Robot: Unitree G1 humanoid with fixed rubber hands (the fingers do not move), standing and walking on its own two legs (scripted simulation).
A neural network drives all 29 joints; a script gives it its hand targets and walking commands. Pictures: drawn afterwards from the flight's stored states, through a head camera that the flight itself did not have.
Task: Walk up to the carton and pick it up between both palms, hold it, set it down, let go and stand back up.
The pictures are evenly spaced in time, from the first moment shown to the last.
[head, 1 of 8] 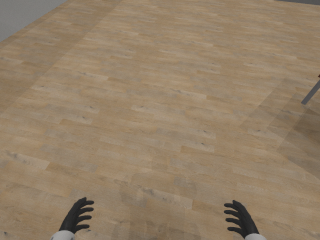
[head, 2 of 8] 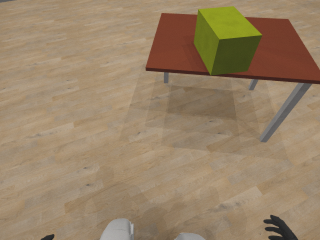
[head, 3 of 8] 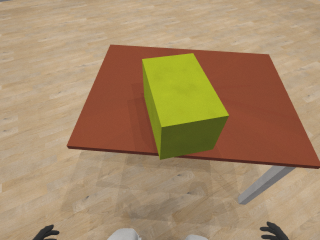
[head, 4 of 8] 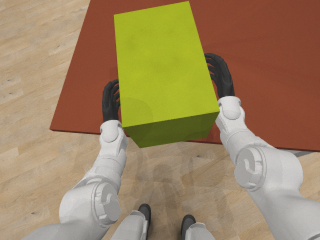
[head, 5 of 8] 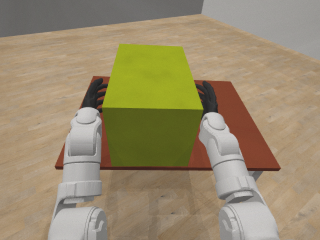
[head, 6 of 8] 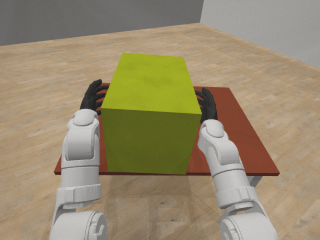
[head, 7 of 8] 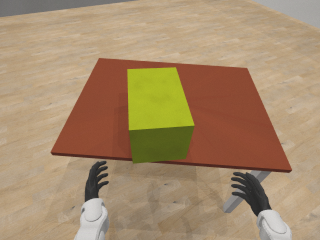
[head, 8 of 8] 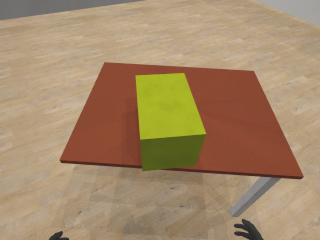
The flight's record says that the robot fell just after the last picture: no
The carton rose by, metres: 0.26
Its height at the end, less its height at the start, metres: +0.00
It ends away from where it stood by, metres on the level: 0.01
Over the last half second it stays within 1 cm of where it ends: yes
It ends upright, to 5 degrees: yes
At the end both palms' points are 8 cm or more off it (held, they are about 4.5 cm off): yes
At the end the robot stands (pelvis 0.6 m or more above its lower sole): yes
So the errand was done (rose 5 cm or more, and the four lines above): yes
